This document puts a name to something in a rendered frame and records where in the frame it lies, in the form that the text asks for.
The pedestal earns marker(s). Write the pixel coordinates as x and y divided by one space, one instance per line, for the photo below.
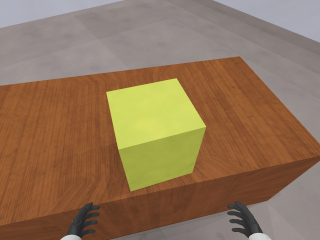
58 152

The left robot hand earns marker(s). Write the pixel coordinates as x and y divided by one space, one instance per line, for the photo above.
79 223

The right robot hand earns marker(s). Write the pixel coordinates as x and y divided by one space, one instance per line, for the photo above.
248 221

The carton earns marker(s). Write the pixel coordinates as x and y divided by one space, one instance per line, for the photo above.
158 132

